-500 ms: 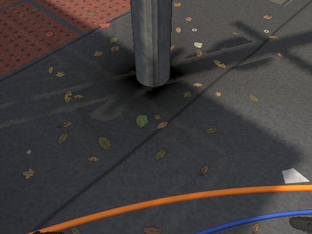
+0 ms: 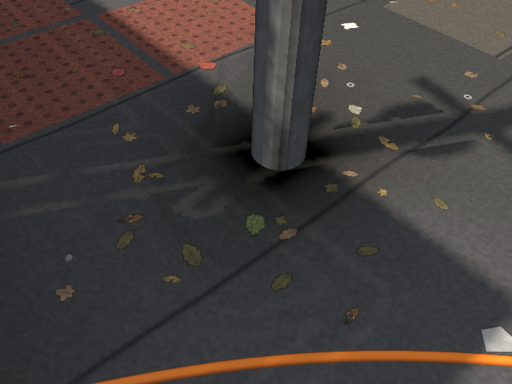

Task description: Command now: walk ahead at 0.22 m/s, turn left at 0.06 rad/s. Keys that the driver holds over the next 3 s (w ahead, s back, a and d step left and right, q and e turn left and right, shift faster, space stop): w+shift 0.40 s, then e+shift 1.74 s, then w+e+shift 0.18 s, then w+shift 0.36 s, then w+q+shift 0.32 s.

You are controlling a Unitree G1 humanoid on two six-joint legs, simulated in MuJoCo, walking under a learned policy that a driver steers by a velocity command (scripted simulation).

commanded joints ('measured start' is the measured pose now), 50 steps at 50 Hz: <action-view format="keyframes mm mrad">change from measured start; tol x32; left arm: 1 -64 125 42 -69 -31 -16 0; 9 -73 80 25 -104 -40 -99 -49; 13 472 295 85 15 55 -47 -35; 50 -23 150 76 -191 -26 93 -19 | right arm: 1 93 -273 -82 -35 18 -3 -7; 50 -274 -281 -144 -52 40 -59 10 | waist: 1 -74 205 136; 10 57 182 55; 13 233 -328 -12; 29 42 -60 72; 35 -49 370 -565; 50 20 142 -49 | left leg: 1 -77 235 -341 -334 -551 163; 10 -210 200 -174 -264 -313 177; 14 -841 2 -172 739 -57 109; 22 -693 150 29 543 292 -1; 31 -144 -31 -2 -65 436 -2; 34 618 436 -325 101 1190 162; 41 -111 350 -65 -245 542 214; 50 -70 396 135 -220 312 160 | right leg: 1 -152 84 -103 136 -208 -12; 5 -476 -61 26 300 -147 -48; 11 426 87 -150 -38 -73 -71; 14 484 -359 756 -443 -719 -168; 31 246 -96 196 -162 755 -120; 33 17 1 197 223 540 -32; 34 -248 144 106 585 -421 20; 35 -308 116 172 846 -470 29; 50 -43 -61 -73 215 20 -34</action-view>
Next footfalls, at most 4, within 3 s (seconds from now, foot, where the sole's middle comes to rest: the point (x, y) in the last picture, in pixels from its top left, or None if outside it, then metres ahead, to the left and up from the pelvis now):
0.66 left None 0.53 0.04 -0.77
1.08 right None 0.44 -0.20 -0.77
1.50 left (284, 365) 0.61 -0.06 -0.77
1.94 right None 0.35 -0.17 -0.77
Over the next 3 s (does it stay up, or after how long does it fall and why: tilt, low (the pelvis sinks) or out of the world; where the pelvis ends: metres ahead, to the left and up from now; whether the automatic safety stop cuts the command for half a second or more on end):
stays up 0.30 -0.49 0.00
